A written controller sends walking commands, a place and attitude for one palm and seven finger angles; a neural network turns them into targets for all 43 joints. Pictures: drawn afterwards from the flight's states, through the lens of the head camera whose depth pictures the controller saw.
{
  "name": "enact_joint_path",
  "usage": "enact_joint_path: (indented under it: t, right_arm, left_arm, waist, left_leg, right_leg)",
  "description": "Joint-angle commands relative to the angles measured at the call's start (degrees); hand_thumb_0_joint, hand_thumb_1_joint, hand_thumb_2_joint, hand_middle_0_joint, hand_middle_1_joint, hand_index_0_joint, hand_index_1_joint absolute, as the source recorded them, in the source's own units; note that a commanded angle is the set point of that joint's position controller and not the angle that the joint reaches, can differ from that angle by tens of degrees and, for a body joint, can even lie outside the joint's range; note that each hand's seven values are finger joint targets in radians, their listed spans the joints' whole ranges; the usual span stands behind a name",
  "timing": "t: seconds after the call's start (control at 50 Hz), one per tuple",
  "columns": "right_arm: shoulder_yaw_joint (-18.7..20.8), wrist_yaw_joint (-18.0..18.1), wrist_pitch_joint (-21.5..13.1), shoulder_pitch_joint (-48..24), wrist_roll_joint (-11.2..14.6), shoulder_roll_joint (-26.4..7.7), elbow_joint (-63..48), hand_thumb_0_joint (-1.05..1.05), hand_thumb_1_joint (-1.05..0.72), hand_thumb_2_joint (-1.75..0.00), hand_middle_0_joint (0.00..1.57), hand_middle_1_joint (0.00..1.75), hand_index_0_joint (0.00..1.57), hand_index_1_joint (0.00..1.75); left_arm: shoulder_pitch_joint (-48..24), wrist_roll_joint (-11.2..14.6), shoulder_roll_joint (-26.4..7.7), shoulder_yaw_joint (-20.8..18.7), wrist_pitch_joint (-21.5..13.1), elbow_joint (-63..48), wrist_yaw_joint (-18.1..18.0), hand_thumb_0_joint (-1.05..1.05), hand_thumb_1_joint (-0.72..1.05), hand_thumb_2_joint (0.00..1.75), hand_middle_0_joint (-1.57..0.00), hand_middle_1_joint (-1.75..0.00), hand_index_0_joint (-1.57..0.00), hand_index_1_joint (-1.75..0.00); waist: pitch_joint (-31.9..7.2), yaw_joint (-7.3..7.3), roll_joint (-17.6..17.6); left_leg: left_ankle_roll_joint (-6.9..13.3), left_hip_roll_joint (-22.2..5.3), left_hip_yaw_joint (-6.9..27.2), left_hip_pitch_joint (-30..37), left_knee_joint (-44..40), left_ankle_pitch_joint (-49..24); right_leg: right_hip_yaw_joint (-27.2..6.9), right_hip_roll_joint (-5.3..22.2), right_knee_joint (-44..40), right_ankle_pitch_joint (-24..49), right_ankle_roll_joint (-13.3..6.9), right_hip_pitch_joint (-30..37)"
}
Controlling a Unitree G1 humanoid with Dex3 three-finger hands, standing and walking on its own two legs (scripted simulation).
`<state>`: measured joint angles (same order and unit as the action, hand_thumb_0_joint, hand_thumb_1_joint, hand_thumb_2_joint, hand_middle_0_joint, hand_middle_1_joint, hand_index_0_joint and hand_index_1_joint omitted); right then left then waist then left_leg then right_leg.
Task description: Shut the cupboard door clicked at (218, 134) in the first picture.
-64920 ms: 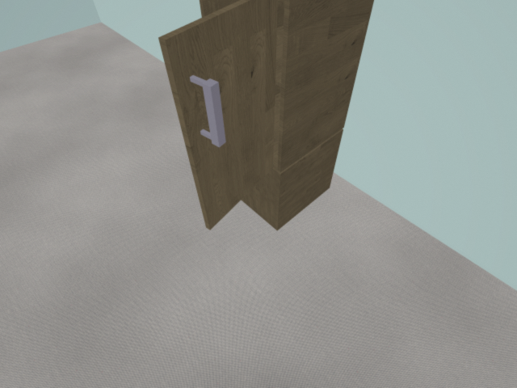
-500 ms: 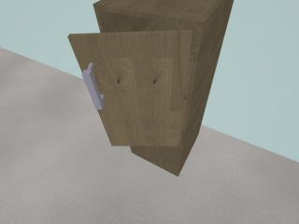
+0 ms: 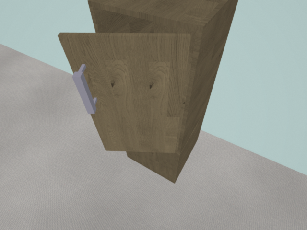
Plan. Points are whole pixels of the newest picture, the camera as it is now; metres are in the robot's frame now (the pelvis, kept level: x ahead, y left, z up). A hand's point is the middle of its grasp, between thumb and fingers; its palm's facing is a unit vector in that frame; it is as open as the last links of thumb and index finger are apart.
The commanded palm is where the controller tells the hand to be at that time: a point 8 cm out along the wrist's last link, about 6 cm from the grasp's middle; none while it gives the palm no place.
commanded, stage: come to a stop and stand still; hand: left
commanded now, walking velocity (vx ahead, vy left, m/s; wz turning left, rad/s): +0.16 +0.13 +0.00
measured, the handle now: (87, 89) +0.49 +0.25 +0.09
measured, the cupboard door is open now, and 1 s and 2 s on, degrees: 28 28 28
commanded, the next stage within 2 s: none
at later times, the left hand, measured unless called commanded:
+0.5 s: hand out of the picture +0.09 +0.20 -0.16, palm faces +0.00 -0.97 -0.26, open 7.4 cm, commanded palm none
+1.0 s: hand out of the picture -0.01 +0.22 -0.18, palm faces +0.02 -0.98 -0.18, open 7.4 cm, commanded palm none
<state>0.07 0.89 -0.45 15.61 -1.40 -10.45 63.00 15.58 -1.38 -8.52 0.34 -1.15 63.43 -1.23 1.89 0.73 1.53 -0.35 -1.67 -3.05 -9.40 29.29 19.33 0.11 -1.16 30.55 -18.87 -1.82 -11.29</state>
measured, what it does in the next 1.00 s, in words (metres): lifts its left foot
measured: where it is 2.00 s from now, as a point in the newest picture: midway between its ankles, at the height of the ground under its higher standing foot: outside the picture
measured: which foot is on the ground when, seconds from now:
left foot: down 0.00-1.00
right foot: down 0.00-0.76, up 0.78-1.00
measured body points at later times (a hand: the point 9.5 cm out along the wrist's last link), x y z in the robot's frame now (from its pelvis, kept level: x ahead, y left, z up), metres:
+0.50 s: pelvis +0.04 +0.01 +0.01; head +0.08 +0.00 +0.46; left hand +0.09 +0.25 -0.14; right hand +0.05 -0.21 -0.15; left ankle -0.03 +0.12 -0.71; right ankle -0.01 -0.09 -0.71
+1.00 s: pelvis -0.02 +0.05 +0.00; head +0.00 +0.06 +0.45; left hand -0.01 +0.27 -0.16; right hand +0.02 -0.19 -0.15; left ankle +0.02 +0.13 -0.73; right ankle -0.07 -0.08 -0.71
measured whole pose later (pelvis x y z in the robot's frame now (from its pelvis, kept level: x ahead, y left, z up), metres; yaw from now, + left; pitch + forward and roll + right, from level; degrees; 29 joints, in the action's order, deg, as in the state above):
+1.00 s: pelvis -0.02 +0.05 +0.00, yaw -2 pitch -1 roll +0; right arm 1.4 1.9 -0.1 12.7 -1.3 -8.7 59.6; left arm 15.4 -1.4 -9.2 -1.0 1.7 60.1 -1.8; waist 3.5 1.8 -2.0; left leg 3.7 2.2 -3.5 -15.3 26.0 9.9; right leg 0.6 2.3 39.8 -25.5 -0.7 -13.6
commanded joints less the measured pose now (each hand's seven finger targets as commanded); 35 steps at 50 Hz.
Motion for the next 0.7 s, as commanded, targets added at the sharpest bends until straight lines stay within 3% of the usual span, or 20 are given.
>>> enact_joint_path:
  t: [0.0,0.04,0.08,0.1,0.12,0.14,0.16,0.2,0.24,0.28,0.32,0.42,0.48,0.5,0.52,0.54,0.58,0.62,0.66,0.68]
  right_arm:
    - [0.37,0.03,-0.77,2.91,0.11,-2.47,-2.77,0.00,-0.90,-0.90,0.20,0.30,0.20,0.30]
    - [0.36,0.15,-1.39,4.23,0.21,-2.30,-2.52,0.00,-0.90,-0.90,0.20,0.30,0.20,0.30]
    - [0.24,0.29,-2.12,7.47,0.28,-2.30,-1.10,0.00,-0.90,-0.90,0.20,0.30,0.20,0.30]
    - [0.47,0.52,-2.53,9.36,0.12,-3.66,-0.07,0.00,-0.90,-0.90,0.20,0.30,0.20,0.30]
    - [0.70,1.01,-2.63,10.83,0.01,-5.41,0.30,0.00,-0.90,-0.90,0.20,0.30,0.20,0.30]
    - [0.66,1.59,-2.52,10.56,0.08,-5.87,0.36,0.00,-0.90,-0.90,0.20,0.30,0.20,0.30]
    - [0.56,1.94,-2.42,9.91,0.26,-5.05,0.51,0.00,-0.90,-0.90,0.20,0.30,0.20,0.30]
    - [0.69,2.37,-2.19,7.94,0.51,-5.60,-0.49,0.00,-0.90,-0.90,0.20,0.30,0.20,0.30]
    - [1.26,2.77,-2.15,5.24,0.99,-6.96,-1.63,0.00,-0.90,-0.90,0.20,0.30,0.20,0.30]
    - [1.46,2.89,-1.68,4.48,1.18,-4.99,-2.44,0.00,-0.90,-0.90,0.20,0.30,0.20,0.30]
    - [1.98,2.85,-1.06,5.06,1.26,-3.70,-2.47,0.00,-0.90,-0.90,0.20,0.30,0.20,0.30]
    - [3.20,2.59,-0.34,5.06,0.65,-3.59,-2.64,0.00,-0.90,-0.90,0.20,0.30,0.20,0.30]
    - [3.59,2.27,-0.22,3.72,0.43,-3.09,-3.36,0.00,-0.90,-0.90,0.20,0.30,0.20,0.30]
    - [3.69,2.14,-0.12,3.49,0.48,-2.47,-3.81,0.00,-0.90,-0.90,0.20,0.30,0.20,0.30]
    - [3.58,1.96,-0.06,2.94,0.60,-1.56,-4.32,0.00,-0.90,-0.90,0.20,0.30,0.20,0.30]
    - [3.26,1.82,-0.01,1.35,0.76,-0.37,-5.01,0.00,-0.90,-0.90,0.20,0.30,0.20,0.30]
    - [3.24,1.68,0.21,-2.86,0.78,0.27,-6.42,0.00,-0.90,-0.90,0.20,0.30,0.20,0.30]
    - [2.68,1.25,0.46,-2.16,1.33,1.27,-6.54,0.00,-0.90,-0.90,0.20,0.30,0.20,0.30]
    - [2.43,0.45,0.62,0.82,1.38,1.72,-5.88,0.00,-0.90,-0.90,0.20,0.30,0.20,0.30]
    - [2.22,0.28,0.30,2.63,1.18,1.34,-5.54,0.00,-0.90,-0.90,0.20,0.30,0.20,0.30]
  left_arm:
    - [5.47,0.09,-10.26,-3.06,-0.50,-1.86,-0.27,0.00,0.90,0.90,-0.20,-0.30,-0.20,-0.30]
    - [4.73,0.04,-9.84,-3.36,-0.77,-2.29,-0.36,0.00,0.90,0.90,-0.20,-0.30,-0.20,-0.30]
    - [3.35,0.12,-8.18,-3.36,-0.56,-2.92,-0.42,0.00,0.90,0.90,-0.20,-0.30,-0.20,-0.30]
    - [2.19,0.15,-6.62,-2.85,-0.38,-3.43,-0.38,0.00,0.90,0.90,-0.20,-0.30,-0.20,-0.30]
    - [1.57,0.20,-4.94,-2.45,-0.28,-3.60,-0.48,0.00,0.90,0.90,-0.20,-0.30,-0.20,-0.30]
    - [1.74,0.26,-3.61,-2.00,-0.19,-3.38,-0.81,0.00,0.90,0.90,-0.20,-0.30,-0.20,-0.30]
    - [2.00,0.42,-3.29,-1.74,-0.08,-3.19,-1.08,0.00,0.90,0.90,-0.20,-0.30,-0.20,-0.30]
    - [2.04,0.92,-3.75,-1.87,0.08,-2.70,-1.37,0.00,0.90,0.90,-0.20,-0.30,-0.20,-0.30]
    - [4.09,1.01,-6.24,-2.62,-0.18,-1.72,-1.39,0.00,0.90,0.90,-0.20,-0.30,-0.20,-0.30]
    - [5.55,1.01,-7.49,-2.86,-0.30,-1.18,-1.70,0.00,0.90,0.90,-0.20,-0.30,-0.20,-0.30]
    - [5.25,0.84,-7.87,-2.89,0.13,-1.41,-2.06,0.00,0.90,0.90,-0.20,-0.30,-0.20,-0.30]
    - [3.30,0.53,-7.88,-3.70,0.70,-3.91,-2.12,0.00,0.90,0.90,-0.20,-0.30,-0.20,-0.30]
    - [3.20,0.32,-7.86,-4.07,0.68,-4.81,-2.01,0.00,0.90,0.90,-0.20,-0.30,-0.20,-0.30]
    - [3.63,0.11,-8.41,-4.30,0.60,-4.91,-1.99,0.00,0.90,0.90,-0.20,-0.30,-0.20,-0.30]
    - [4.54,-0.10,-8.96,-4.54,0.44,-4.76,-2.09,0.00,0.90,0.90,-0.20,-0.30,-0.20,-0.30]
    - [6.43,-0.37,-9.43,-4.55,0.30,-4.58,-2.23,0.00,0.90,0.90,-0.20,-0.30,-0.20,-0.30]
    - [9.67,-1.00,-9.43,-4.42,0.12,-4.69,-2.57,0.00,0.90,0.90,-0.20,-0.30,-0.20,-0.30]
    - [5.53,-0.82,-9.26,-3.90,0.12,-6.10,-2.46,0.00,0.90,0.90,-0.20,-0.30,-0.20,-0.30]
    - [-0.12,-0.67,-9.67,-3.76,0.39,-8.27,-2.09,0.00,0.90,0.90,-0.20,-0.30,-0.20,-0.30]
    - [-1.04,-0.41,-9.83,-3.79,0.58,-8.66,-1.94,0.00,0.90,0.90,-0.20,-0.30,-0.20,-0.30]
  waist:
    - [5.87,0.69,-9.72]
    - [4.29,-0.05,-8.84]
    - [2.56,-1.23,-3.31]
    - [1.73,-1.70,2.72]
    - [0.50,-1.82,7.82]
    - [0.38,-1.30,11.00]
    - [0.91,-1.01,10.25]
    - [0.61,-0.29,7.06]
    - [-1.71,0.70,3.36]
    - [-3.31,0.51,-2.26]
    - [-4.67,-0.22,-5.21]
    - [-4.81,-0.58,-3.35]
    - [-2.74,-0.05,-3.13]
    - [-2.16,0.22,-5.14]
    - [-1.17,0.79,-8.18]
    - [0.12,1.98,-11.55]
    - [0.12,4.33,-10.46]
    - [-0.47,1.70,-7.45]
    - [-0.31,-1.32,-7.97]
    - [-1.61,-2.26,-8.83]
  left_leg:
    - [1.07,0.45,-1.24,-9.15,4.08,2.95]
    - [1.09,0.22,-1.03,-6.29,0.55,1.01]
    - [1.57,-1.19,-0.01,0.66,-5.29,-6.65]
    - [2.81,-4.67,3.08,4.45,-5.49,-18.89]
    - [5.20,-9.14,6.70,6.41,-5.98,-32.98]
    - [7.35,-11.91,8.52,8.74,-6.17,-47.47]
    - [8.49,-13.08,8.35,10.40,-5.12,-59.20]
    - [7.17,-12.08,6.50,10.65,-3.28,-67.95]
    - [4.50,-8.80,3.99,8.93,-1.16,-62.63]
    - [2.62,-5.90,1.93,4.50,0.23,-48.70]
    - [1.75,-4.61,0.34,2.56,0.06,-40.80]
    - [1.81,-4.46,-1.59,4.30,2.33,-42.96]
    - [1.67,-3.43,-2.88,2.27,4.42,-36.62]
    - [1.27,-2.01,-3.48,-0.40,6.66,-29.79]
    - [0.44,0.40,-3.85,-5.75,8.45,-16.05]
    - [-0.18,2.33,-3.39,-12.40,10.90,3.47]
    - [-0.22,2.47,-0.25,-17.12,19.45,13.22]
    - [0.08,1.20,2.49,-12.98,20.14,11.10]
    - [-0.22,1.01,0.50,-6.86,11.09,3.68]
    - [-0.18,1.86,-0.64,-3.81,3.67,-2.78]
  right_leg:
    - [-18.29,14.37,-15.81,-2.72,-7.16,-1.12]
    - [-15.38,14.01,-12.16,6.74,-7.23,-0.64]
    - [-8.68,9.39,-5.13,11.37,-5.05,-2.94]
    - [-3.46,5.23,0.80,12.88,-2.94,-4.94]
    - [1.25,2.75,5.46,8.01,-1.19,-6.07]
    - [2.92,1.95,7.30,0.67,-0.30,-8.15]
    - [2.45,2.28,7.53,-3.77,0.12,-9.07]
    - [1.99,3.69,3.53,-1.41,0.21,-6.66]
    - [0.83,4.68,-0.88,17.36,-0.45,-0.17]
    - [-1.09,7.77,0.65,40.33,-0.65,5.42]
    - [-1.15,9.53,3.53,51.52,-0.67,7.01]
    - [-0.61,8.70,6.17,48.18,-0.38,2.86]
    - [-2.07,9.40,5.52,47.77,-1.11,1.43]
    - [-3.30,10.57,4.57,51.20,-2.04,2.66]
    - [-5.23,12.61,3.96,56.55,-4.32,5.89]
    - [-8.29,16.10,2.28,62.55,-7.40,9.67]
    - [-10.44,18.89,-1.19,64.67,-11.01,11.40]
    - [-8.78,18.14,-4.61,50.69,-11.63,4.30]
    - [-5.83,14.79,-5.97,34.83,-8.82,-1.86]
    - [-3.55,12.08,-3.10,32.11,-6.47,-1.54]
